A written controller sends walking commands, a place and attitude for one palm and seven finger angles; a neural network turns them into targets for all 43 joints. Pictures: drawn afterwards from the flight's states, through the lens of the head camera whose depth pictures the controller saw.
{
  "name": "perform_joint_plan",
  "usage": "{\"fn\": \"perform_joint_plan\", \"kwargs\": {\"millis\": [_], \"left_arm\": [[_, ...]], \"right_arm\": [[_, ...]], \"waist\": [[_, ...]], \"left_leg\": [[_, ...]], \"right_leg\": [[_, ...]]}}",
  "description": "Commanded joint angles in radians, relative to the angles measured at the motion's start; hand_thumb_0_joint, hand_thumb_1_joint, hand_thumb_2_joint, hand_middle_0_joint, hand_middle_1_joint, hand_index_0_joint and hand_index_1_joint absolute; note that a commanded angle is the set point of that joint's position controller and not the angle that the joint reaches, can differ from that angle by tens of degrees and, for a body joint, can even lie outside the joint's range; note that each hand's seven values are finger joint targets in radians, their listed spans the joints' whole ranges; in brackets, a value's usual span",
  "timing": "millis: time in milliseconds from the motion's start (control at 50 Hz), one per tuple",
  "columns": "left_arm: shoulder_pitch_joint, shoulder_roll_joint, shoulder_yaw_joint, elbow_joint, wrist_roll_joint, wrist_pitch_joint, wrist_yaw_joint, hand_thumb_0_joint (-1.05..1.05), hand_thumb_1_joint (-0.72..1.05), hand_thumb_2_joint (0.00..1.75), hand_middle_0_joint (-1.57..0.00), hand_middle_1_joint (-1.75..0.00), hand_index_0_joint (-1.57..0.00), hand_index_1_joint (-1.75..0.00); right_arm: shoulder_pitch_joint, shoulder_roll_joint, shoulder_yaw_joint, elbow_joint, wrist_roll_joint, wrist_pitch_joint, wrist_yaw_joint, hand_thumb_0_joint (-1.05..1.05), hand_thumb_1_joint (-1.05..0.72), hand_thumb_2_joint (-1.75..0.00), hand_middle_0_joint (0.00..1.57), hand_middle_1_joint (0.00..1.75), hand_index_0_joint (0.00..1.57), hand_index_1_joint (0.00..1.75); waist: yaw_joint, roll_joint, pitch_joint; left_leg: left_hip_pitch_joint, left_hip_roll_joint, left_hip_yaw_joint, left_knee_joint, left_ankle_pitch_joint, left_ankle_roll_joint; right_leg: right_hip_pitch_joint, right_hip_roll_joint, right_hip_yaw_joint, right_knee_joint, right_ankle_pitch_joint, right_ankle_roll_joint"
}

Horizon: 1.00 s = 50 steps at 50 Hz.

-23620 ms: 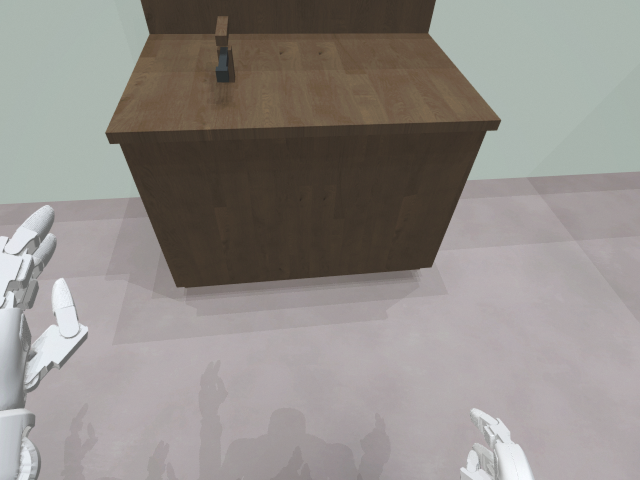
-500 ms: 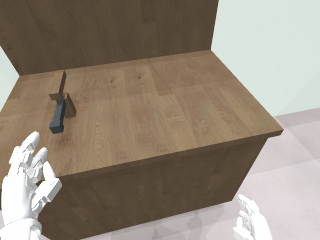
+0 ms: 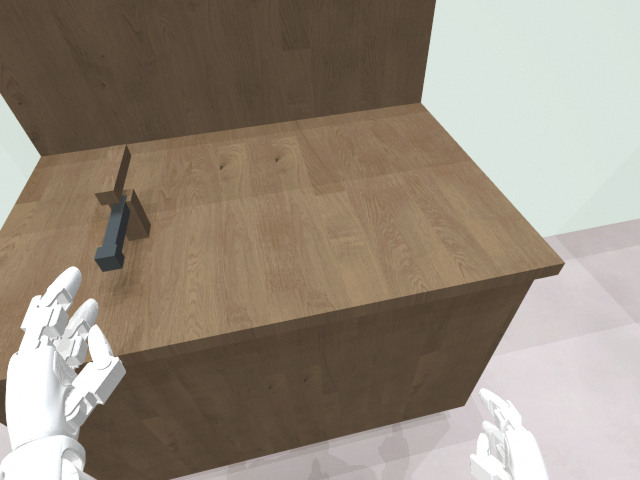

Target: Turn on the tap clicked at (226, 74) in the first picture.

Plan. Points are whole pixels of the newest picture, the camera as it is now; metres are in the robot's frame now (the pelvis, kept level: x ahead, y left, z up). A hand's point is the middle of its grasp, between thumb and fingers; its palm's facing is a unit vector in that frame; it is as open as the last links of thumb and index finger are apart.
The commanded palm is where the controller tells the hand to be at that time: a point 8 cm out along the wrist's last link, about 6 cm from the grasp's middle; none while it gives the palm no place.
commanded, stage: reach beside the lever's end, fingers flat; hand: left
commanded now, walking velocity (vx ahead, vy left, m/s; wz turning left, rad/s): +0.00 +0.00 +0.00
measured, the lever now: (109, 258) +0.37 +0.37 +0.07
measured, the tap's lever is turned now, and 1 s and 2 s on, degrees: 0 0 0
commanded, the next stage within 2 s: none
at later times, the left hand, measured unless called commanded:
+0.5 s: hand (107, 338) +0.22 +0.26 +0.12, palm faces +0.52 -0.85 -0.12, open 7.4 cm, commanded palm +0.17 +0.31 +0.13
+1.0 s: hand (94, 317) +0.25 +0.30 +0.11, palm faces +0.54 -0.84 -0.10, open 7.6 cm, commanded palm +0.21 +0.35 +0.10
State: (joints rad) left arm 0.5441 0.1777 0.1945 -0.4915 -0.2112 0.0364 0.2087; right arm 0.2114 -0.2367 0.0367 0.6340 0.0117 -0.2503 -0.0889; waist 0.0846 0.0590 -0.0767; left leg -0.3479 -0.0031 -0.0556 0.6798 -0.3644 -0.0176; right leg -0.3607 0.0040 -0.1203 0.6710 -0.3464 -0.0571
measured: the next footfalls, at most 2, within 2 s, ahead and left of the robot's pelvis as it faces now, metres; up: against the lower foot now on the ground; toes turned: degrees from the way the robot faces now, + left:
none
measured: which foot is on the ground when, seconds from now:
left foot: down 0.00-1.00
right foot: down 0.00-1.00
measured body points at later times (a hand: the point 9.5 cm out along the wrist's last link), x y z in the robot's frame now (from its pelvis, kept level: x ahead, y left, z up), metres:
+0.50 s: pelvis +0.00 +0.00 +0.00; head +0.00 -0.02 +0.45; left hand +0.18 +0.30 +0.13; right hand +0.19 -0.23 -0.08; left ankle +0.00 +0.13 -0.72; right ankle +0.01 -0.08 -0.72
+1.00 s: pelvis +0.00 +0.02 +0.00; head +0.01 +0.00 +0.45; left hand +0.21 +0.35 +0.11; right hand +0.17 -0.22 -0.09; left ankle +0.00 +0.13 -0.72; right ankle +0.01 -0.08 -0.72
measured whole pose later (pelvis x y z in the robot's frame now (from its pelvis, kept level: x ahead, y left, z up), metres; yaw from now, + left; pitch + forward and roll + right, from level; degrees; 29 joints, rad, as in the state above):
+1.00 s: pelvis +0.00 +0.02 +0.00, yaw -1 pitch +4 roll +0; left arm 0.18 0.24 0.38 0.01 -0.23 -0.10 0.13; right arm 0.19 -0.24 0.02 0.70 0.02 -0.23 -0.10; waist 0.05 0.04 -0.06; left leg -0.39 -0.01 -0.03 0.67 -0.35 0.00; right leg -0.41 -0.01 -0.09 0.65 -0.31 -0.03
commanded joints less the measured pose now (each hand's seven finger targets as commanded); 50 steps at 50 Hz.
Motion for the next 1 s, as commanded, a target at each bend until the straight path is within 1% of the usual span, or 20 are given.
{"fn": "perform_joint_plan", "kwargs": {"millis": [0, 60, 100, 120, 160, 280, 300, 340, 420, 460, 520, 600, 660, 680, 760, 780, 800, 860, 920, 980], "left_arm": [[-0.063, 0.124, 0.087, -0.219, 0.003, -0.069, 0.008, 0.0, 0.9, 0.9, -0.2, -0.3, -0.2, -0.3], [-0.061, 0.147, 0.11, -0.225, 0.004, -0.071, 0.011, 0.0, 0.9, 0.9, -0.2, -0.3, -0.2, -0.3], [-0.052, 0.156, 0.14, -0.169, -0.005, -0.068, 0.01, 0.0, 0.9, 0.9, -0.2, -0.3, -0.2, -0.3], [-0.094, 0.157, 0.141, -0.154, -0.011, -0.069, 0.005, 0.0, 0.9, 0.9, -0.2, -0.3, -0.2, -0.3], [-0.129, 0.183, 0.176, -0.131, -0.016, -0.074, 0.002, 0.0, 0.9, 0.9, -0.2, -0.3, -0.2, -0.3], [-0.256, 0.19, 0.174, -0.055, -0.024, -0.106, -0.024, 0.0, 0.9, 0.9, -0.2, -0.3, -0.2, -0.3], [-0.264, 0.184, 0.164, -0.047, -0.025, -0.107, -0.03, 0.0, 0.9, 0.9, -0.2, -0.3, -0.2, -0.3], [-0.284, 0.203, 0.183, -0.008, -0.028, -0.108, -0.036, 0.0, 0.9, 0.9, -0.2, -0.3, -0.2, -0.3], [-0.266, 0.221, 0.229, 0.05, -0.036, -0.101, -0.044, 0.0, 0.9, 0.9, -0.2, -0.3, -0.2, -0.3], [-0.275, 0.245, 0.261, 0.056, -0.031, -0.104, -0.039, 0.0, 0.9, 0.9, -0.2, -0.3, -0.2, -0.3], [-0.325, 0.217, 0.227, 0.062, -0.029, -0.12, -0.037, 0.0, 0.9, 0.9, -0.2, -0.29, -0.2, -0.29], [-0.339, 0.227, 0.244, 0.119, -0.029, -0.141, -0.037, 0.0, 0.9, 0.9, -0.19, -0.28, -0.19, -0.28], [-0.393, 0.27, 0.285, 0.143, -0.026, -0.157, -0.046, 0.0, 0.9, 0.9, -0.19, -0.28, -0.19, -0.28], [-0.395, 0.248, 0.262, 0.149, -0.025, -0.161, -0.051, 0.0, 0.9, 0.9, -0.19, -0.27, -0.19, -0.27], [-0.463, 0.278, 0.283, 0.202, -0.022, -0.178, -0.064, 0.0, 0.9, 0.9, -0.19, -0.26, -0.19, -0.26], [-0.488, 0.26, 0.264, 0.21, -0.023, -0.184, -0.067, 0.0, 0.9, 0.9, -0.19, -0.26, -0.19, -0.26], [-0.487, 0.264, 0.27, 0.227, -0.026, -0.19, -0.069, 0.0, 0.9, 0.9, -0.19, -0.26, -0.19, -0.26], [-0.481, 0.272, 0.282, 0.241, -0.02, -0.205, -0.072, 0.0, 0.9, 0.9, -0.18, -0.25, -0.18, -0.25], [-0.501, 0.268, 0.272, 0.289, -0.02, -0.205, -0.075, 0.0, 0.9, 0.9, -0.18, -0.24, -0.18, -0.24], [-0.574, 0.288, 0.286, 0.311, -0.011, -0.209, -0.069, 0.0, 0.9, 0.9, -0.18, -0.24, -0.18, -0.24]], "right_arm": [[-0.128, -0.095, -0.036, -0.171, 0.006, -0.067, -0.005, 0.0, -0.9, -0.9, 0.2, 0.3, 0.2, 0.3], [-0.13, -0.098, -0.035, -0.169, 0.007, -0.069, -0.005, 0.0, -0.9, -0.9, 0.2, 0.3, 0.2, 0.3], [-0.121, -0.098, -0.039, -0.161, 0.005, -0.061, -0.007, 0.0, -0.9, -0.9, 0.2, 0.3, 0.2, 0.3], [-0.128, -0.099, -0.038, -0.155, 0.007, -0.057, -0.009, 0.0, -0.9, -0.9, 0.2, 0.3, 0.2, 0.3], [-0.136, -0.098, -0.039, -0.144, 0.01, -0.054, -0.013, 0.0, -0.9, -0.9, 0.2, 0.3, 0.2, 0.3], [-0.132, -0.102, -0.04, -0.123, 0.014, -0.066, -0.02, 0.0, -0.9, -0.9, 0.2, 0.3, 0.2, 0.3], [-0.139, -0.102, -0.041, -0.123, 0.013, -0.068, -0.021, 0.0, -0.9, -0.9, 0.2, 0.3, 0.2, 0.3], [-0.131, -0.108, -0.042, -0.116, 0.011, -0.071, -0.022, 0.0, -0.9, -0.9, 0.2, 0.3, 0.2, 0.3], [-0.129, -0.108, -0.048, -0.116, 0.014, -0.06, -0.02, 0.0, -0.9, -0.9, 0.2, 0.3, 0.2, 0.3], [-0.132, -0.107, -0.05, -0.116, 0.015, -0.056, -0.019, 0.0, -0.9, -0.9, 0.2, 0.3, 0.2, 0.3], [-0.125, -0.107, -0.05, -0.116, 0.012, -0.055, -0.015, 0.0, -0.9, -0.9, 0.2, 0.3, 0.2, 0.3], [-0.118, -0.115, -0.055, -0.111, 0.01, -0.051, -0.014, 0.0, -0.9, -0.9, 0.2, 0.3, 0.2, 0.3], [-0.123, -0.117, -0.059, -0.098, 0.013, -0.046, -0.018, 0.0, -0.9, -0.9, 0.2, 0.3, 0.2, 0.3], [-0.115, -0.116, -0.058, -0.102, 0.011, -0.046, -0.016, 0.0, -0.9, -0.9, 0.2, 0.3, 0.2, 0.3], [-0.119, -0.121, -0.059, -0.089, 0.015, -0.044, -0.019, 0.0, -0.9, -0.9, 0.2, 0.3, 0.2, 0.3], [-0.115, -0.12, -0.058, -0.087, 0.012, -0.044, -0.019, 0.0, -0.9, -0.9, 0.2, 0.3, 0.2, 0.3], [-0.11, -0.123, -0.061, -0.087, 0.011, -0.045, -0.019, 0.0, -0.9, -0.9, 0.2, 0.3, 0.2, 0.3], [-0.114, -0.125, -0.064, -0.088, 0.011, -0.046, -0.015, 0.0, -0.9, -0.9, 0.2, 0.3, 0.2, 0.3], [-0.105, -0.129, -0.066, -0.085, 0.01, -0.04, -0.013, 0.0, -0.9, -0.9, 0.2, 0.3, 0.2, 0.3], [-0.107, -0.129, -0.064, -0.083, 0.01, -0.031, -0.016, 0.0, -0.9, -0.9, 0.2, 0.3, 0.2, 0.3]], "waist": [[-0.004, -0.045, -0.051], [0.001, -0.038, -0.051], [-0.003, -0.096, -0.052], [-0.01, -0.096, -0.04], [-0.007, -0.048, -0.035], [-0.025, -0.044, -0.058], [-0.023, -0.016, -0.071], [-0.025, -0.062, -0.072], [-0.009, -0.065, -0.099], [-0.003, -0.025, -0.102], [-0.019, -0.012, -0.095], [-0.024, -0.068, -0.092], [-0.023, -0.013, -0.108], [-0.026, -0.015, -0.122], [-0.034, -0.007, -0.112], [-0.038, 0.006, -0.124], [-0.036, -0.016, -0.131], [-0.026, 0.004, -0.151], [-0.033, -0.027, -0.14], [-0.038, -0.004, -0.134]], "left_leg": [[-0.013, -0.018, 0.017, -0.084, 0.173, 0.045], [-0.016, -0.02, 0.017, -0.084, 0.173, 0.046], [-0.032, -0.019, 0.02, -0.079, 0.173, 0.047], [-0.034, -0.021, 0.02, -0.079, 0.16, 0.048], [-0.032, -0.023, 0.022, -0.081, 0.149, 0.047], [-0.02, -0.025, 0.018, -0.089, 0.14, 0.047], [-0.013, -0.026, 0.019, -0.09, 0.147, 0.047], [-0.021, -0.024, 0.014, -0.094, 0.15, 0.047], [-0.024, -0.025, 0.024, -0.101, 0.198, 0.043], [-0.016, -0.024, 0.028, -0.103, 0.217, 0.041], [-0.007, -0.023, 0.027, -0.104, 0.225, 0.039], [-0.022, -0.02, 0.022, -0.106, 0.218, 0.039], [-0.012, -0.021, 0.028, -0.106, 0.224, 0.037], [-0.01, -0.023, 0.028, -0.105, 0.232, 0.036], [-0.013, -0.018, 0.022, -0.107, 0.227, 0.034], [-0.003, -0.02, 0.021, -0.108, 0.228, 0.031], [-0.008, -0.019, 0.017, -0.108, 0.227, 0.03], [0.001, -0.017, 0.017, -0.107, 0.261, 0.026], [-0.013, -0.014, 0.015, -0.106, 0.253, 0.024], [-0.016, -0.015, 0.01, -0.112, 0.235, 0.02]], "right_leg": [[0.071, -0.032, 0.073, -0.141, 0.165, 0.047], [0.08, -0.033, 0.077, -0.145, 0.166, 0.046], [0.082, -0.031, 0.079, -0.146, 0.176, 0.052], [0.073, -0.033, 0.085, -0.154, 0.161, 0.054], [0.072, -0.033, 0.094, -0.163, 0.143, 0.052], [0.071, -0.035, 0.099, -0.164, 0.128, 0.054], [0.077, -0.035, 0.101, -0.162, 0.138, 0.052], [0.084, -0.033, 0.097, -0.161, 0.147, 0.054], [0.119, -0.032, 0.094, -0.149, 0.215, 0.053], [0.123, -0.032, 0.091, -0.146, 0.232, 0.049], [0.104, -0.029, 0.084, -0.139, 0.238, 0.047], [0.094, -0.024, 0.079, -0.134, 0.231, 0.048], [0.097, -0.024, 0.083, -0.134, 0.23, 0.042], [0.099, -0.025, 0.081, -0.126, 0.24, 0.042], [0.079, -0.021, 0.075, -0.122, 0.226, 0.039], [0.073, -0.02, 0.074, -0.118, 0.224, 0.038], [0.077, -0.018, 0.072, -0.116, 0.222, 0.038], [0.084, -0.016, 0.068, -0.104, 0.246, 0.034], [0.07, -0.013, 0.065, -0.102, 0.24, 0.036], [0.055, -0.013, 0.065, -0.101, 0.211, 0.033]]}}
